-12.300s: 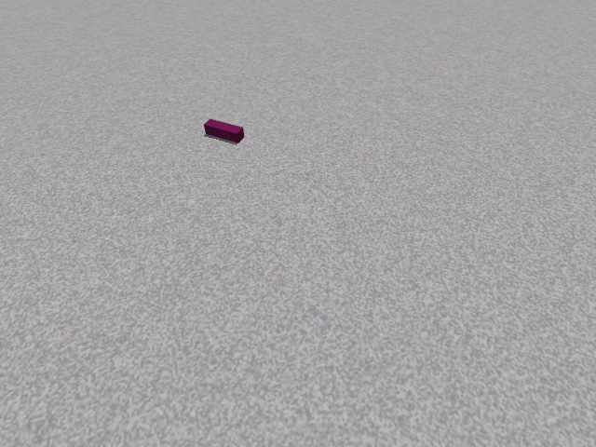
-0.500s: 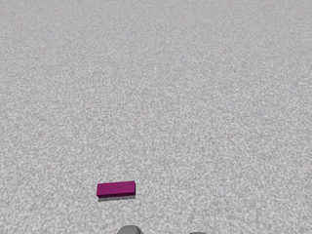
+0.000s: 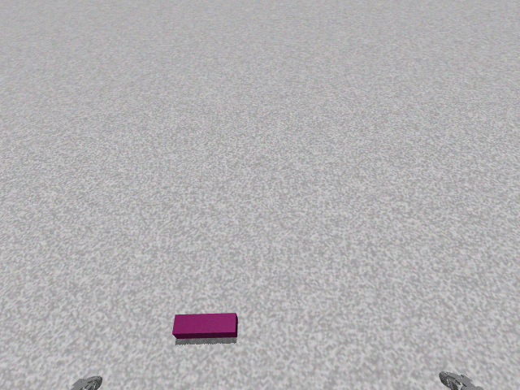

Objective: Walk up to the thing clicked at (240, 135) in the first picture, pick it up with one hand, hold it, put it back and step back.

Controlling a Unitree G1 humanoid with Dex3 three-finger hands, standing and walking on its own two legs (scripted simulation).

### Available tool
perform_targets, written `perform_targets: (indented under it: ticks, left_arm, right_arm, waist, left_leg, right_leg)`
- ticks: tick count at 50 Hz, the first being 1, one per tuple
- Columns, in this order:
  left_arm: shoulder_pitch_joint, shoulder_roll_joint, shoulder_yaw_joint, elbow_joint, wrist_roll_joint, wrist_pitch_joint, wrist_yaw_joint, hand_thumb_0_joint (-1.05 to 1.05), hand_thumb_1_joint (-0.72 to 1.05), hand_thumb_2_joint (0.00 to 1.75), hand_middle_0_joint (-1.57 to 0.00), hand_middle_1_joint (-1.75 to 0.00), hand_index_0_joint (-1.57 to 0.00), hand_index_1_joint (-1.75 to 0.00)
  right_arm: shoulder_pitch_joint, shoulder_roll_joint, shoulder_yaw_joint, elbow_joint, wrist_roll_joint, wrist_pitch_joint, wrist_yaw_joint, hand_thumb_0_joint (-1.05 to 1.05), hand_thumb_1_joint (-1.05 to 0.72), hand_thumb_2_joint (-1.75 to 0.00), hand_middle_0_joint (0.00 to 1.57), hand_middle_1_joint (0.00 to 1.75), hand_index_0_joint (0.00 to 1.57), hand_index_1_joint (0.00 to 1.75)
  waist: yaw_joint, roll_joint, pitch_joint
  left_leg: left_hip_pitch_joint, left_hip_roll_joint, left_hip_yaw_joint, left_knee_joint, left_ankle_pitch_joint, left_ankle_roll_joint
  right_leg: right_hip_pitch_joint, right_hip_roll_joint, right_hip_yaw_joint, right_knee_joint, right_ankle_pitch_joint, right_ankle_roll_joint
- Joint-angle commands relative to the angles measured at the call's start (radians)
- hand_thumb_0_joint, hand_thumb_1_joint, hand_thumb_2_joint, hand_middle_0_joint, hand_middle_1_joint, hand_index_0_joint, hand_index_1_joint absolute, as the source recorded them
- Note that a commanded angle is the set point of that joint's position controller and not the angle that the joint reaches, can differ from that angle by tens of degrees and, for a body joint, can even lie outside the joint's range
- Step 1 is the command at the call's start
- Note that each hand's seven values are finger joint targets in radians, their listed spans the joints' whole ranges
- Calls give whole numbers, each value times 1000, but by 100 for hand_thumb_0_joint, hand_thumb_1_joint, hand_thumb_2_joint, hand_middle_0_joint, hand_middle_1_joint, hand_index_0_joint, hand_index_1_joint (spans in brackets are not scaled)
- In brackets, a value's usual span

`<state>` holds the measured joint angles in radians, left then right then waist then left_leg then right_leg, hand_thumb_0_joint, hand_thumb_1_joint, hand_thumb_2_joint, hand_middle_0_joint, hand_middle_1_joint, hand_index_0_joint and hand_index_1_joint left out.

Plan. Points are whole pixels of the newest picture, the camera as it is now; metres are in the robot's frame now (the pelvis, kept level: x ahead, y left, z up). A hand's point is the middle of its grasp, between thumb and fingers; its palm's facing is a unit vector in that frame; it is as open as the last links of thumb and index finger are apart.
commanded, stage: walk up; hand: left
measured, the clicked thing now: (206, 325) +0.43 +0.26 -0.73
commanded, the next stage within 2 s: stand in 0.94 s
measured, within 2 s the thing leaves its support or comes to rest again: neither
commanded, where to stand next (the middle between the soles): +0.05 +0.03 m, yaw +0 degrees
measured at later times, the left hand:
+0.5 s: hand out of the picture +0.07 +0.26 -0.14, palm faces +0.00 -0.93 -0.37, open 7.4 cm
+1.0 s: hand out of the picture +0.07 +0.27 -0.13, palm faces +0.02 -0.93 -0.38, open 7.4 cm
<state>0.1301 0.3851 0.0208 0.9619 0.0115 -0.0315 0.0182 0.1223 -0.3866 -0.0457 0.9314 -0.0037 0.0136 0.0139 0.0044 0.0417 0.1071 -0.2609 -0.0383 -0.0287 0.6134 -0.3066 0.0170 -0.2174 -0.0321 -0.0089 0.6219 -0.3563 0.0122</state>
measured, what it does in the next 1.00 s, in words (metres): stands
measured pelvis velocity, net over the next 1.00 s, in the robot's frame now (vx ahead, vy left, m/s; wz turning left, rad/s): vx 0.00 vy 0.00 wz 0.02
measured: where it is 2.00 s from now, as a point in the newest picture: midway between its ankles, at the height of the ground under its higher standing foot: outside the picture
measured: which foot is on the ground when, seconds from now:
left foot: down 0.00-1.00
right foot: down 0.00-1.00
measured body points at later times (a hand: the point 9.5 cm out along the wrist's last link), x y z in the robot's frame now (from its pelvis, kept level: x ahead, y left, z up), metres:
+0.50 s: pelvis -0.01 +0.00 +0.02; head +0.01 +0.00 +0.47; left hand +0.07 +0.31 -0.11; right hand +0.09 -0.30 -0.11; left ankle +0.02 +0.11 -0.73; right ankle -0.01 -0.13 -0.73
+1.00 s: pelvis +0.00 +0.00 +0.02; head +0.01 +0.00 +0.47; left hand +0.07 +0.31 -0.10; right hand +0.09 -0.30 -0.11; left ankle +0.02 +0.11 -0.73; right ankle -0.01 -0.13 -0.73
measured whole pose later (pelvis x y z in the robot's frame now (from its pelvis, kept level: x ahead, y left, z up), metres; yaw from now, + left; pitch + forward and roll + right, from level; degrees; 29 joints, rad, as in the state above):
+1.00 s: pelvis +0.00 +0.00 +0.02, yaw +1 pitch -2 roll +0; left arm 0.10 0.37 0.02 1.11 0.01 -0.02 0.01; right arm 0.10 -0.35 -0.03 1.10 -0.01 0.01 0.02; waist 0.00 0.01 0.06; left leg -0.16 -0.04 -0.06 0.36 -0.16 0.01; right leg -0.10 -0.03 -0.04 0.35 -0.21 0.02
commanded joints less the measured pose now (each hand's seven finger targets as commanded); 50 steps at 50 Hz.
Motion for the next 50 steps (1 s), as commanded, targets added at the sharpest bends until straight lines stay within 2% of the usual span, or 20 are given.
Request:
perform_targets:
  ticks: [1,5,7,11,14,16,19,22,28,36,39,43,46,47,50]
  left_arm:
    - [-59,224,50,-45,-4,-21,11,0,90,90,-20,-30,-20,-30]
    - [-56,229,45,-21,-6,-20,7,0,90,90,-20,-30,-20,-30]
    - [-70,235,44,-6,-5,-20,6,0,90,90,-20,-30,-20,-30]
    - [-91,236,41,5,-4,-16,4,0,90,90,-20,-30,-20,-30]
    - [-88,225,36,28,-4,-16,1,0,90,90,-20,-30,-20,-30]
    - [-80,230,39,40,0,-16,0,0,90,90,-20,-30,-20,-30]
    - [-81,221,40,53,-1,-18,-1,0,90,90,-20,-30,-20,-30]
    - [-89,223,39,61,0,-17,0,0,90,90,-20,-30,-20,-30]
    - [-84,208,42,78,2,-17,-1,0,90,90,-20,-30,-20,-30]
    - [-83,213,46,81,6,-17,0,0,90,90,-20,-30,-20,-30]
    - [-73,205,46,80,5,-16,0,0,90,90,-20,-30,-20,-30]
    - [-80,213,49,77,6,-14,0,0,90,90,-20,-30,-20,-30]
    - [-73,203,47,79,4,-15,0,0,90,90,-20,-30,-20,-30]
    - [-68,170,29,102,-6,-8,-5,0,90,90,-20,-30,-20,-30]
    - [-76,174,26,99,-5,-7,-9,0,90,90,-20,-30,-20,-30]
  right_arm:
    - [-15,-211,-48,-47,3,-26,5,0,-90,-90,20,30,20,30]
    - [-56,-210,-40,-23,-1,-22,2,0,-90,-90,20,30,20,30]
    - [-65,-198,-36,-10,-1,-19,3,0,-90,-90,20,30,20,30]
    - [-71,-202,-35,13,-4,-18,5,0,-90,-90,20,30,20,30]
    - [-94,-198,-28,26,-5,-18,8,0,-90,-90,20,30,20,30]
    - [-106,-196,-28,32,-6,-17,7,0,-90,-90,20,30,20,30]
    - [-98,-191,-26,48,-4,-19,5,0,-90,-90,20,30,20,30]
    - [-92,-190,-28,60,-3,-17,4,0,-90,-90,20,30,20,30]
    - [-85,-188,-31,74,-6,-16,3,0,-90,-90,20,30,20,30]
    - [-68,-189,-32,90,-6,-18,1,0,-90,-90,20,30,20,30]
    - [-78,-188,-30,87,-6,-19,0,0,-90,-90,20,30,20,30]
    - [-63,-191,-32,89,-6,-18,0,0,-90,-90,20,30,20,30]
    - [-66,-183,-29,90,-5,-19,0,0,-90,-90,20,30,20,30]
    - [-64,-154,-10,101,-3,-30,-7,0,-90,-90,20,30,20,30]
    - [-62,-184,-10,116,-6,-43,-14,0,-90,-90,20,30,20,30]
  waist:
    - [2,-111,-150]
    - [10,-39,-155]
    - [6,-44,-148]
    - [1,-23,-136]
    - [11,-10,-123]
    - [12,-11,-128]
    - [11,-8,-151]
    - [5,-24,-137]
    - [2,-15,-116]
    - [-2,-36,-144]
    - [6,-27,-130]
    - [0,-38,-133]
    - [6,-25,-133]
    - [-5,-78,-150]
    - [-5,-43,-137]
  left_leg:
    - [109,161,-169,-116,395,86]
    - [95,139,-147,-160,326,64]
    - [94,127,-138,-173,307,53]
    - [98,137,-145,-232,247,50]
    - [75,141,-156,-269,204,46]
    - [86,137,-148,-272,193,41]
    - [118,139,-140,-271,244,36]
    - [119,131,-130,-275,223,29]
    - [80,136,-154,-311,155,30]
    - [96,129,-143,-290,220,26]
    - [87,132,-150,-296,227,29]
    - [80,127,-146,-291,234,29]
    - [89,133,-153,-291,268,28]
    - [118,151,-151,-322,274,22]
    - [130,153,-145,-328,308,12]
  right_leg:
    - [25,-75,70,-117,280,-49]
    - [74,-99,93,-157,260,-65]
    - [83,-106,99,-187,265,-67]
    - [81,-96,84,-212,199,-59]
    - [107,-85,75,-250,174,-47]
    - [109,-92,77,-271,178,-49]
    - [125,-98,75,-286,217,-49]
    - [115,-104,82,-307,208,-49]
    - [123,-94,67,-317,153,-47]
    - [138,-106,71,-318,196,-51]
    - [132,-100,62,-322,193,-45]
    - [142,-106,63,-308,206,-50]
    - [142,-102,58,-317,210,-46]
    - [130,-107,65,-337,203,-39]
    - [141,-108,70,-345,226,-32]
